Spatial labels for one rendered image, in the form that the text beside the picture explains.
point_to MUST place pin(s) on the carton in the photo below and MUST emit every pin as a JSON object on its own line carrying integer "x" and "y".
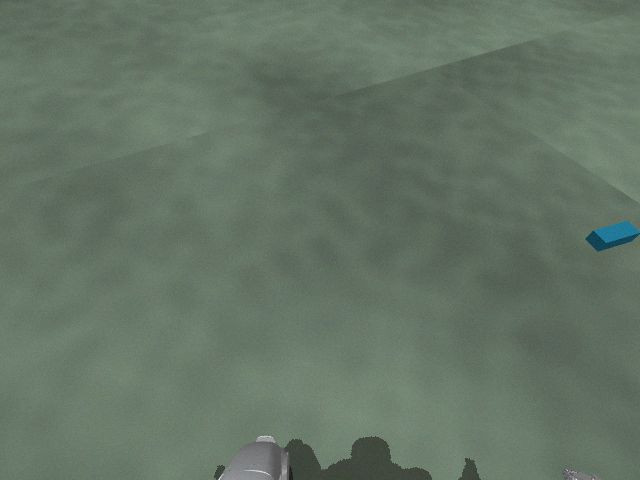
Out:
{"x": 612, "y": 236}

